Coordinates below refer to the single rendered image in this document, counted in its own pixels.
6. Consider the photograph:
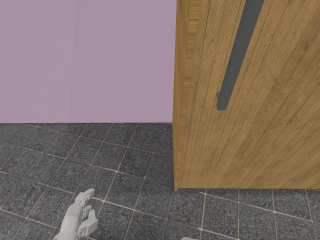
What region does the left robot hand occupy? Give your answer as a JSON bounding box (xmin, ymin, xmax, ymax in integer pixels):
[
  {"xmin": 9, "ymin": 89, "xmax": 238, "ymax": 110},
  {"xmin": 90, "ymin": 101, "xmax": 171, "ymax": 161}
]
[{"xmin": 59, "ymin": 188, "xmax": 99, "ymax": 239}]

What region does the robot left forearm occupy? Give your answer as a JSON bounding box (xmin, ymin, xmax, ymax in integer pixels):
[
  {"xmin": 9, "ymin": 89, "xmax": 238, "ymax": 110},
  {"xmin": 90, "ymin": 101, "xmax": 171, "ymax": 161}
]
[{"xmin": 53, "ymin": 230, "xmax": 79, "ymax": 240}]

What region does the wardrobe door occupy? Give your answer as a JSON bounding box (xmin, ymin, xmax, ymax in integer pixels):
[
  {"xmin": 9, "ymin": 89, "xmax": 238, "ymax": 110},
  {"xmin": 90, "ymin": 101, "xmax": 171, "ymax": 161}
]
[{"xmin": 178, "ymin": 0, "xmax": 320, "ymax": 189}]

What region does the handle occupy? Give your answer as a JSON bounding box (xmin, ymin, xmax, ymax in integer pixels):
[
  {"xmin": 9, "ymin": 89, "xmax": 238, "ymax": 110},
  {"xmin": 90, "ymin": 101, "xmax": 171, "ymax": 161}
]
[{"xmin": 216, "ymin": 0, "xmax": 264, "ymax": 111}]

